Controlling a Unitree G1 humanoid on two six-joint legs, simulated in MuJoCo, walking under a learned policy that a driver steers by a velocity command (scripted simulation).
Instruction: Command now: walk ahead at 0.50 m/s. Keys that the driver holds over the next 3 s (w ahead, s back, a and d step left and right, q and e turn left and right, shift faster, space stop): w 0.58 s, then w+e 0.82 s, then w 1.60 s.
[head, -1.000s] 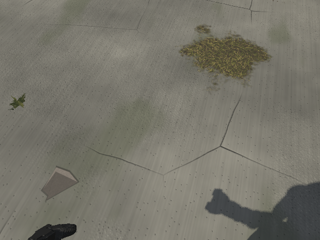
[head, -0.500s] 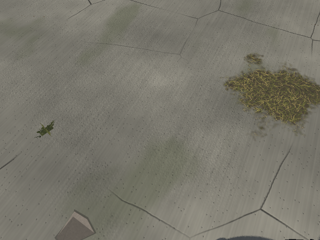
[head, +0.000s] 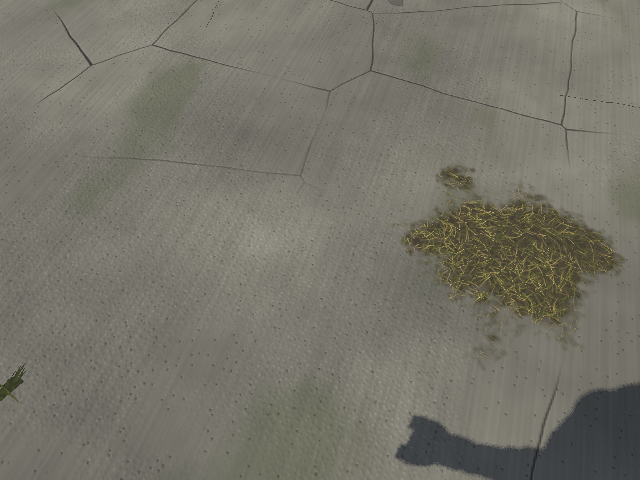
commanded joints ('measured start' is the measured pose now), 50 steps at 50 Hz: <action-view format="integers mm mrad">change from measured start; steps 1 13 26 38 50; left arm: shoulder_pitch -91 289 154 227 151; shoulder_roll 29 259 126 120 53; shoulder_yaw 0 66 27 23 34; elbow -80 -15 25 80 -5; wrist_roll -4 13 3 -3 -18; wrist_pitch -16 -28 -40 3 40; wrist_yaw -11 -31 -17 4 3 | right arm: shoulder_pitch -5 126 -222 -70 -155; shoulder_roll -174 -41 -80 -212 -130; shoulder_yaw -34 12 -14 -65 -50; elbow -44 -55 -137 -134 -89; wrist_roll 9 -4 -3 -5 -23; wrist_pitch -9 2 16 -28 -37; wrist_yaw -9 -14 -9 10 -10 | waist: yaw -2 134 85 -42 75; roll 106 -244 -5 5 118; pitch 33 -382 20 -166 18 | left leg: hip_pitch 7 -525 -578 39 -56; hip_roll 256 9 203 168 341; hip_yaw -138 -50 -81 -100 -59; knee -97 961 568 264 -102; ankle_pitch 195 -336 174 135 170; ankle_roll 122 -40 -96 16 108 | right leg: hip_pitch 6 1105 539 536 -15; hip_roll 15 -276 -58 -15 -19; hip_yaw -23 568 48 57 67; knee -130 -397 -683 -174 263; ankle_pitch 103 -150 63 141 -117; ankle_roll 1 -349 -235 -126 -13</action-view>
